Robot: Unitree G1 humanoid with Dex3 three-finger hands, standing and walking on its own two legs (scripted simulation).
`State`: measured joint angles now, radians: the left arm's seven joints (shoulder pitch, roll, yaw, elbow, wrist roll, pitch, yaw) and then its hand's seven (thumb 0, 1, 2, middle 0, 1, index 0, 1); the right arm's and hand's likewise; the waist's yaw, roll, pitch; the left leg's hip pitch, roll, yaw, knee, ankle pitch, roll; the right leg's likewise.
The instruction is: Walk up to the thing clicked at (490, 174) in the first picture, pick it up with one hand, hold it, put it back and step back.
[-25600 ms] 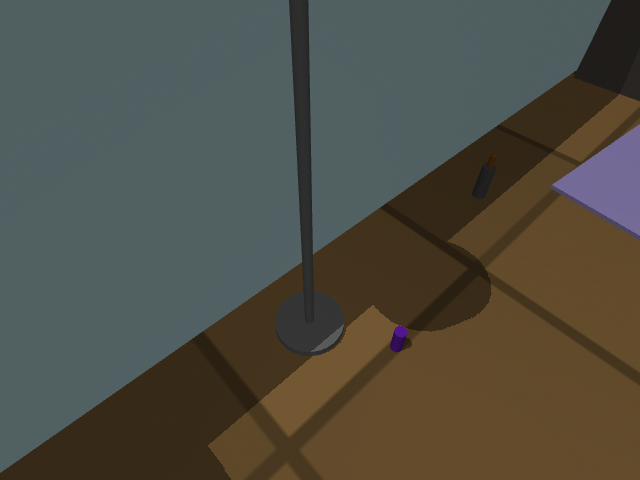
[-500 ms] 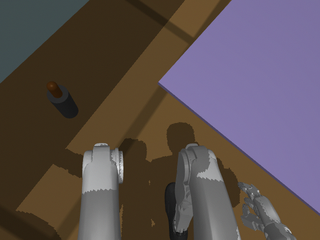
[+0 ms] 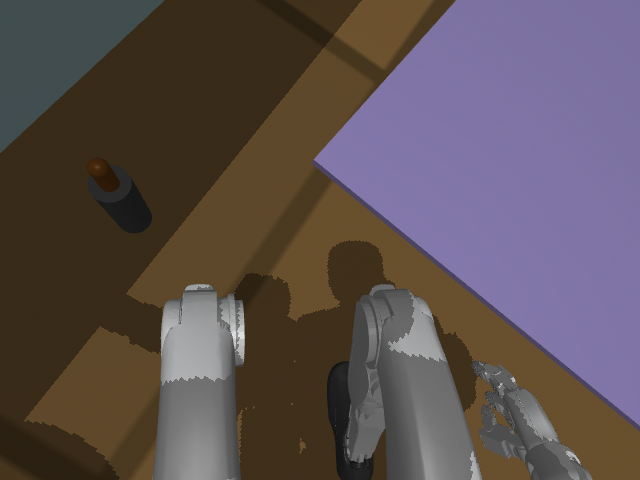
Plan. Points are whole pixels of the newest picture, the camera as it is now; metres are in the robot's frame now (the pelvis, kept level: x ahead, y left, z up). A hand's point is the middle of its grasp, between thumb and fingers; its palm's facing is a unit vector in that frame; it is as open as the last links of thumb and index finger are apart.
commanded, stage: go down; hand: left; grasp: from above
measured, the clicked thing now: (118, 195) +0.48 +0.29 -0.26
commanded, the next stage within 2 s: none
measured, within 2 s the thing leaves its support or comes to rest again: neither
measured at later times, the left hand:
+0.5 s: hand out of the picture +0.35 +0.46 +0.04, palm faces +0.31 -0.95 -0.05, open 17.4 cm
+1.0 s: hand out of the picture +0.36 +0.46 +0.04, palm faces +0.31 -0.95 -0.04, open 17.5 cm
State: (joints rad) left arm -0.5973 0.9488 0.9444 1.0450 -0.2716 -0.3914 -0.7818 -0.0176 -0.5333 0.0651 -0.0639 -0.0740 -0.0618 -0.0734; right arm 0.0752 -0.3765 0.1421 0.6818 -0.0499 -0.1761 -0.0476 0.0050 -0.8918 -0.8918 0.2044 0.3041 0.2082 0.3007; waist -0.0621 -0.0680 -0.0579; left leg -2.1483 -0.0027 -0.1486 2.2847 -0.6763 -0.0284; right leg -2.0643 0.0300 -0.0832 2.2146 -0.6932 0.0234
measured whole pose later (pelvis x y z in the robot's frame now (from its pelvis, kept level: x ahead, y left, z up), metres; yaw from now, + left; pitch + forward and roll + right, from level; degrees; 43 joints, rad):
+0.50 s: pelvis +0.00 +0.00 +0.00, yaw +0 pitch +30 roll -8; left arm -0.60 0.95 0.93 1.05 -0.27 -0.39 -0.78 -0.02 -0.55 0.06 -0.06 -0.08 -0.07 -0.07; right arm 0.08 -0.37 0.14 0.69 -0.05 -0.17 -0.05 0.00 -0.89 -0.89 0.20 0.30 0.21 0.30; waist -0.06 -0.07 -0.06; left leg -2.15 0.00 -0.15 2.29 -0.67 -0.03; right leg -2.06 0.03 -0.08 2.22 -0.69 0.03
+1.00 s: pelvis +0.00 +0.00 +0.00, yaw +0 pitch +31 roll -8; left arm -0.61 0.97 0.94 1.06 -0.28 -0.38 -0.80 -0.02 -0.56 0.06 -0.06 -0.08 -0.07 -0.08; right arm 0.08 -0.38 0.15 0.70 -0.05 -0.17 -0.05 0.00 -0.89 -0.89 0.20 0.30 0.21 0.30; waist -0.06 -0.07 -0.05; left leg -2.16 0.00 -0.15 2.30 -0.68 -0.03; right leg -2.07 0.03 -0.09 2.22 -0.70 0.02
